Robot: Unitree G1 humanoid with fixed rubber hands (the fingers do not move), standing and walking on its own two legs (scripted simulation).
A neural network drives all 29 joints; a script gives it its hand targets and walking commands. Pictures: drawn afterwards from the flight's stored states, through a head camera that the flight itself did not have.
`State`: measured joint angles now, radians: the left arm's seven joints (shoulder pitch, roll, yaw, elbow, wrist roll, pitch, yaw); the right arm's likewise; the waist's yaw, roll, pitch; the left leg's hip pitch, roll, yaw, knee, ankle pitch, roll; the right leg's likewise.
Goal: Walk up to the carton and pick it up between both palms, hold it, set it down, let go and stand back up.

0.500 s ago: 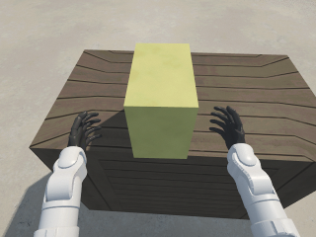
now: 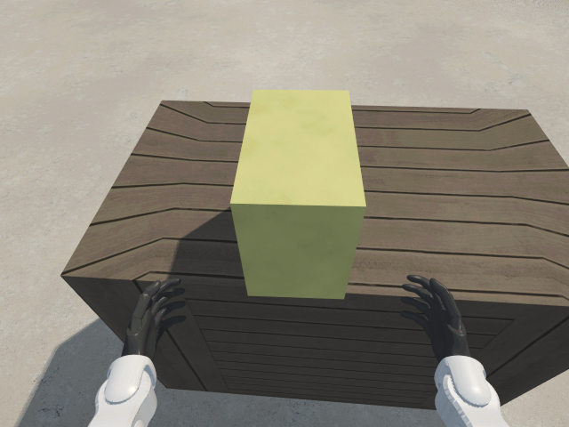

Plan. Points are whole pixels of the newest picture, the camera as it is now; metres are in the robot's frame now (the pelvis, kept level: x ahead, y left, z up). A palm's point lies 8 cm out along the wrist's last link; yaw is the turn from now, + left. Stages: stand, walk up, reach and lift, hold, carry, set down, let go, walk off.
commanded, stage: set down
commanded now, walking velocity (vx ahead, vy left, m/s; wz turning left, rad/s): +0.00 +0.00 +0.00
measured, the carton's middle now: (298, 193) +0.46 +0.00 +0.05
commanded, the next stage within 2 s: let go in 1.42 s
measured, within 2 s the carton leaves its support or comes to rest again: neither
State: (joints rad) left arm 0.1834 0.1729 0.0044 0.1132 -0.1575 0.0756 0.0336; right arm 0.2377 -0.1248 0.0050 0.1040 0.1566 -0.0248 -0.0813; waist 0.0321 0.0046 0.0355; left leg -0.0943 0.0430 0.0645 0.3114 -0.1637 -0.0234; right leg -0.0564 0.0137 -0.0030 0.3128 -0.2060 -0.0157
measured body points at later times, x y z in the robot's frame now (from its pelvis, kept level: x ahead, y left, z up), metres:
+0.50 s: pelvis +0.01 +0.01 +0.00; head +0.02 +0.01 +0.45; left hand +0.20 +0.23 -0.04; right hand +0.20 -0.20 -0.04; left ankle +0.00 +0.13 -0.75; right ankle -0.02 -0.11 -0.75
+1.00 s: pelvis +0.02 +0.00 +0.00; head +0.03 +0.00 +0.45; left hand +0.18 +0.23 -0.09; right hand +0.19 -0.21 -0.09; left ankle +0.00 +0.13 -0.75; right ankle -0.02 -0.11 -0.75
